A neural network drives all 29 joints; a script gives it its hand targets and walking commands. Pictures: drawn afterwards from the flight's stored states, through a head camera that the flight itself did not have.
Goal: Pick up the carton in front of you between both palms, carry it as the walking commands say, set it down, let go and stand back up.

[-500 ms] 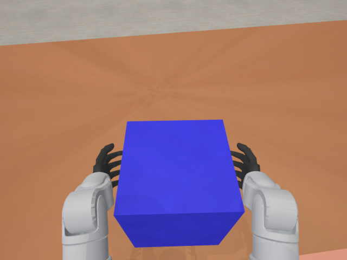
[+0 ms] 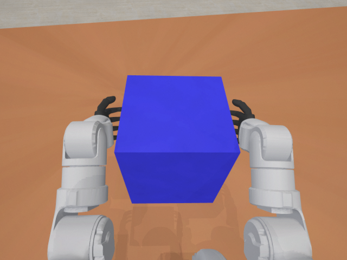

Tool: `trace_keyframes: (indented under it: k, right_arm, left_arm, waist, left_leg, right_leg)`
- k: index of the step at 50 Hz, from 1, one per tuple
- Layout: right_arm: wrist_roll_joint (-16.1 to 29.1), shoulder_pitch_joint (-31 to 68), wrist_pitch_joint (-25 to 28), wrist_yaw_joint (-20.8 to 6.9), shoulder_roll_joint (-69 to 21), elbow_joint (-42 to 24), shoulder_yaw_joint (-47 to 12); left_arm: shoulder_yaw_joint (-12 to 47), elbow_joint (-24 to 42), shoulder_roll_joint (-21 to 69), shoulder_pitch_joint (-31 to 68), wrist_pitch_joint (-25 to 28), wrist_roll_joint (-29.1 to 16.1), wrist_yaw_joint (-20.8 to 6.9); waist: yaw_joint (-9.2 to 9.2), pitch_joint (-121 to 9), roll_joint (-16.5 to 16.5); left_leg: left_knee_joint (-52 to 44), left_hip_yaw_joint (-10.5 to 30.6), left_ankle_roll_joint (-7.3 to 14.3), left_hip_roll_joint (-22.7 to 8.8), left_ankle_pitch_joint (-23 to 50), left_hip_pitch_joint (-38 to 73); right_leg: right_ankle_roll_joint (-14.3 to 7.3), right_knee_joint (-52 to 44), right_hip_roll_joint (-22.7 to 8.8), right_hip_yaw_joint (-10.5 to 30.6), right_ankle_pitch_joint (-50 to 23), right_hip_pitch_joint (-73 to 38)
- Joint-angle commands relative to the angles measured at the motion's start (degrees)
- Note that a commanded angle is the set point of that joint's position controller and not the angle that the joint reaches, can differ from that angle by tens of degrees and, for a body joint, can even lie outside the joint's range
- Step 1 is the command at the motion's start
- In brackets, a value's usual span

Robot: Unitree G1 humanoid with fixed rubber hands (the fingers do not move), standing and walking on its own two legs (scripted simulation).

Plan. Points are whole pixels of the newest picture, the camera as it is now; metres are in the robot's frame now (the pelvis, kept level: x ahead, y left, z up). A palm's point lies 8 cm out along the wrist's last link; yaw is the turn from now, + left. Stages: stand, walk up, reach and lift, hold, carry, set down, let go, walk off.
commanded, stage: carry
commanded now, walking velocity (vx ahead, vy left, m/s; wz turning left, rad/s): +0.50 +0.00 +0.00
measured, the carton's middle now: (173, 144) +0.38 -0.01 +0.02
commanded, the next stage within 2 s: none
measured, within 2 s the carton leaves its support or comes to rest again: neither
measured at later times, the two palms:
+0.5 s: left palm (111, 52) +0.68 +0.16 +0.06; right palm (208, 48) +0.71 -0.13 +0.05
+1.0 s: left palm (119, 5) +1.02 +0.18 +0.03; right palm (194, 9) +1.00 -0.12 +0.04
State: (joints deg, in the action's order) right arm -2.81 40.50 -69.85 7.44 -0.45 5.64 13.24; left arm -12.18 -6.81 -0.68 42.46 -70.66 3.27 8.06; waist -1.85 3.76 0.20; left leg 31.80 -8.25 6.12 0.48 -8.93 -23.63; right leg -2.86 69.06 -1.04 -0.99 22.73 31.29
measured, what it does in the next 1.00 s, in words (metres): goes down: right foot, then left foot 0.03 m lower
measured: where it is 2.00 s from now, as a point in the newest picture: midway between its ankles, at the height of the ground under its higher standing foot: (157, 108)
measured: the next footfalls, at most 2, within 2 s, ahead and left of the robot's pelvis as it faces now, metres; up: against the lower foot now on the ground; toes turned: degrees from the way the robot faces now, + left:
right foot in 0.28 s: +0.38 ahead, -0.06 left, -0.03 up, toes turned -2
left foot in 0.76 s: +0.69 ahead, +0.08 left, -0.06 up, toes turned +5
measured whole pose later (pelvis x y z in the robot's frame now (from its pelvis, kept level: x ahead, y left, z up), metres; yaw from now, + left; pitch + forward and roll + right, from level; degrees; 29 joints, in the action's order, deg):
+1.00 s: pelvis +0.65 +0.04 -0.06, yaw +0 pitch +5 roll -2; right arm -2.4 33.2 -68.3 7.2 -1.4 2.6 11.2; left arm -11.3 -4.1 1.6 35.0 -68.4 4.4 7.2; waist -3.2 0.1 -0.6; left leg 30.5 -6.9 7.3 3.3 -10.3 -20.7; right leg -2.0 63.9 -1.7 -0.1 21.0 36.9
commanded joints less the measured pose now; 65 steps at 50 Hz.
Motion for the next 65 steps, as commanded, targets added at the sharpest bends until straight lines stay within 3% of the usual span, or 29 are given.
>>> trace_keyframes:
  k: [1,5,10,13,14,15,16,17,18,19,21,28,34,35,37,38,39,40,41,42,43,45,47,53,59,62,63,64,65]
  right_arm:
    - [27.0,43.6,1.4,-14.2,-65.3,-12.5,-36.9]
    - [25.4,38.5,1.7,-14.2,-63.6,-17.5,-39.8]
    - [24.9,33.3,2.5,-14.6,-59.4,-17.5,-43.6]
    - [24.7,31.4,2.7,-15.2,-57.7,-13.6,-44.8]
    - [24.9,31.8,2.8,-15.4,-57.3,-11.9,-45.1]
    - [24.7,32.5,2.8,-15.6,-56.7,-10.0,-44.7]
    - [24.8,30.4,2.1,-15.1,-58.5,-9.4,-44.8]
    - [23.4,29.7,1.9,-14.7,-57.6,-8.1,-42.7]
    - [23.0,31.7,2.2,-14.5,-58.1,-9.2,-42.9]
    - [23.0,34.0,2.7,-14.2,-60.0,-10.3,-42.7]
    - [21.8,35.0,3.6,-13.2,-61.4,-12.0,-41.9]
    - [18.3,28.2,5.4,-10.4,-60.1,-14.3,-42.4]
    - [18.0,28.2,3.8,-10.5,-55.1,-15.0,-42.8]
    - [17.9,27.9,3.3,-10.8,-54.3,-13.9,-42.3]
    - [17.6,26.5,2.6,-11.6,-53.0,-10.7,-40.8]
    - [17.4,26.1,2.4,-12.0,-52.3,-9.5,-39.8]
    - [17.6,25.8,2.1,-12.5,-51.6,-8.1,-38.2]
    - [17.0,26.8,2.0,-12.7,-50.1,-5.4,-36.8]
    - [18.3,25.8,1.9,-13.1,-52.3,-3.4,-37.0]
    - [20.0,27.8,2.3,-13.7,-55.8,-4.2,-38.0]
    - [22.1,32.3,2.7,-14.3,-58.7,-6.6,-39.0]
    - [26.4,39.2,3.1,-15.0,-63.9,-10.1,-41.8]
    - [28.4,41.1,3.4,-15.2,-65.4,-12.0,-42.6]
    - [28.2,36.7,3.7,-15.0,-63.4,-13.9,-42.8]
    - [25.2,30.0,3.0,-15.0,-59.3,-10.3,-41.7]
    - [24.1,28.7,3.1,-15.3,-58.9,-6.6,-41.3]
    - [24.1,28.9,3.2,-15.5,-59.1,-5.4,-41.3]
    - [24.2,29.8,3.3,-15.7,-59.3,-4.5,-41.3]
    - [24.2,30.9,3.4,-15.8,-59.4,-3.5,-41.0]
  left_arm:
    - [36.4,10.0,67.4,37.4,2.8,-23.2,-11.2]
    - [39.2,14.9,66.2,33.0,3.5,-21.0,-10.5]
    - [42.3,17.2,60.7,29.9,3.8,-19.7,-11.1]
    - [41.3,14.1,57.2,26.5,3.5,-19.0,-12.4]
    - [40.5,13.2,56.3,25.9,3.3,-18.8,-13.0]
    - [39.3,11.3,55.7,25.2,3.0,-18.9,-13.6]
    - [37.4,8.4,52.3,22.6,2.6,-17.6,-13.9]
    - [37.8,6.8,55.1,22.6,2.7,-19.0,-14.5]
    - [38.8,7.3,58.4,23.7,2.9,-20.7,-15.3]
    - [40.1,9.8,61.0,28.2,3.3,-22.7,-15.9]
    - [42.4,13.1,65.2,34.7,3.9,-26.8,-16.7]
    - [43.9,16.4,64.7,32.1,5.1,-29.1,-16.8]
    - [42.7,13.3,59.5,27.4,4.4,-27.0,-16.3]
    - [42.2,11.7,58.9,26.6,4.2,-26.5,-16.2]
    - [41.5,8.7,58.5,26.9,3.8,-25.9,-16.3]
    - [41.3,7.4,58.6,27.8,3.7,-25.7,-16.4]
    - [40.9,5.9,58.6,28.1,3.5,-25.4,-16.4]
    - [39.9,3.9,60.2,29.1,2.6,-25.7,-16.3]
    - [39.0,3.6,60.2,29.0,2.6,-25.0,-16.0]
    - [38.9,4.8,61.4,31.4,2.9,-24.7,-15.7]
    - [38.4,6.1,62.8,33.9,3.4,-24.6,-15.4]
    - [37.9,8.1,64.3,34.6,3.9,-23.7,-14.3]
    - [37.9,9.4,65.0,33.4,4.4,-22.9,-13.2]
    - [39.8,12.7,63.2,30.3,5.2,-21.2,-11.1]
    - [40.6,11.9,59.4,27.3,3.9,-19.6,-11.3]
    - [39.2,8.5,58.0,25.7,3.4,-19.1,-12.4]
    - [38.6,7.4,57.9,25.2,3.4,-18.9,-12.8]
    - [37.7,6.3,57.7,24.4,3.5,-18.6,-13.3]
    - [36.4,4.5,57.6,23.3,3.5,-18.6,-13.8]
  waist:
    - [-0.91,-34.3,-5.8]
    - [-2.39,-33.9,-7.1]
    - [-4.35,-29.3,-7.4]
    - [1.47,-31.7,-7.4]
    - [4.44,-32.2,-4.4]
    - [4.41,-33.8,3.7]
    - [5.52,-40.4,16.8]
    - [6.25,-43.5,15.6]
    - [6.7,-38.9,11.0]
    - [6.06,-34.7,4.7]
    - [4.69,-32.0,1.4]
    - [5.99,-32.3,5.7]
    - [8.14,-27.7,6.4]
    - [7.51,-27.5,7.2]
    - [3.22,-29.7,6.0]
    - [0.65,-30.7,3.5]
    - [0.56,-33.4,-3.3]
    - [-1.56,-38.5,-16.9]
    - [-2.18,-40.0,-14.9]
    - [-2.3,-35.4,-10.4]
    - [-1.71,-32.2,-4.1]
    - [0.11,-30.3,-1.5]
    - [0.53,-30.6,-3.1]
    - [-1.92,-31.6,-5.8]
    - [-4.44,-27.8,-7.0]
    - [-1.65,-27.9,-8.4]
    - [1.05,-29.8,-7.5]
    - [4.1,-31.6,-4.8]
    - [4.0,-34.0,3.2]
  left_leg:
    - [-5.1,17.8,4.6,-15.4,34.9,35.3]
    - [-3.5,13.3,4.1,-12.4,43.2,40.2]
    - [-1.2,6.6,1.9,-6.3,42.9,37.1]
    - [12.2,2.7,-1.3,-6.4,41.4,29.2]
    - [20.3,1.7,-2.3,-5.1,30.9,22.2]
    - [29.2,1.7,-2.5,-2.9,3.5,10.0]
    - [45.4,7.0,-5.6,4.4,-24.8,-10.7]
    - [53.5,10.7,-4.6,2.4,-26.5,-17.2]
    - [51.0,11.6,-3.1,0.4,-23.1,-19.8]
    - [46.1,11.2,-2.9,-0.9,-18.9,-19.8]
    - [38.3,9.9,-3.3,-1.9,-14.5,-16.2]
    - [21.0,5.4,-4.5,-1.3,-2.4,-19.6]
    - [-3.4,-0.1,-2.8,2.9,15.5,-9.7]
    - [-6.2,0.0,-1.7,2.8,17.8,-5.5]
    - [-11.1,-1.2,-0.7,3.0,21.0,9.1]
    - [-10.1,1.2,-1.1,-0.3,22.8,18.5]
    - [-0.1,12.6,-1.3,-11.0,41.3,30.4]
    - [1.1,34.4,11.2,-23.4,41.7,46.6]
    - [-3.8,41.1,14.7,-23.8,20.2,45.7]
    - [-6.1,37.7,12.8,-19.7,11.1,40.3]
    - [-7.6,33.5,10.2,-17.8,10.7,34.1]
    - [-9.8,28.6,7.4,-16.3,12.8,25.7]
    - [-10.4,25.0,6.4,-15.1,14.2,23.1]
    - [-6.3,17.5,3.9,-12.2,36.8,33.5]
    - [-2.9,11.0,1.7,-6.6,42.3,36.8]
    - [4.0,8.3,-0.5,-6.5,44.3,31.5]
    - [11.0,5.7,-1.9,-6.0,42.6,28.2]
    - [19.9,4.3,-2.9,-4.7,31.5,20.3]
    - [29.4,3.4,-3.1,-2.3,2.0,6.7]
  right_leg:
    - [0.3,-4.9,-1.2,0.0,-1.9,10.0]
    - [0.3,-15.2,0.2,-3.2,-11.0,14.7]
    - [-0.2,-41.4,5.3,-9.8,-28.5,3.0]
    - [-2.7,-48.6,4.7,-8.8,-37.8,-19.2]
    - [-2.2,-48.4,0.8,-6.2,-41.7,-28.1]
    - [-0.9,-38.3,-8.6,2.9,-62.7,-39.4]
    - [-13.2,-35.3,-20.9,24.7,-67.2,-58.5]
    - [-18.3,-38.5,-22.9,30.7,-44.0,-59.7]
    - [-16.1,-41.6,-18.6,28.0,-34.2,-53.7]
    - [-13.7,-43.3,-16.8,24.6,-34.8,-47.8]
    - [-11.2,-44.9,-14.7,19.1,-38.5,-39.9]
    - [-7.5,-42.3,-10.4,8.7,-56.2,-42.8]
    - [-6.5,-39.2,-4.8,1.9,-53.4,-40.7]
    - [-6.1,-37.1,-5.0,1.5,-52.9,-39.4]
    - [-3.3,-26.2,-4.3,-2.2,-52.3,-34.8]
    - [-2.0,-18.0,-2.9,-3.6,-42.4,-27.8]
    - [-0.9,-8.1,-1.1,-4.3,-16.3,-15.2]
    - [2.2,8.8,6.4,-0.6,11.4,4.7]
    - [0.6,15.8,5.1,2.7,12.0,11.1]
    - [-0.5,14.4,2.8,3.6,8.4,14.3]
    - [-0.7,10.1,1.1,3.3,4.3,13.5]
    - [0.2,2.9,-0.9,2.9,0.5,8.8]
    - [0.8,-1.7,-1.1,1.6,-0.5,6.7]
    - [1.4,-14.1,-0.8,-1.5,-11.4,14.8]
    - [0.4,-36.9,3.9,-7.6,-26.1,9.4]
    - [-2.3,-45.3,5.3,-8.5,-31.4,-6.6]
    - [-2.9,-48.0,4.7,-8.3,-34.1,-15.4]
    - [-3.1,-47.7,0.8,-5.0,-37.2,-26.2]
    - [-2.9,-37.5,-10.0,6.8,-57.3,-39.0]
